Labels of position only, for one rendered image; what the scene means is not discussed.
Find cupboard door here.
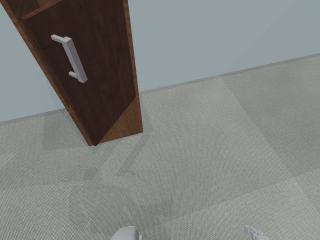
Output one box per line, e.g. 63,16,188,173
20,0,136,146

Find left robot thigh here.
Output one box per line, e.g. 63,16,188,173
110,227,143,240

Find handle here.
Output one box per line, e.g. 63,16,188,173
51,34,88,83

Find robot right hand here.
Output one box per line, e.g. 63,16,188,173
244,225,270,240

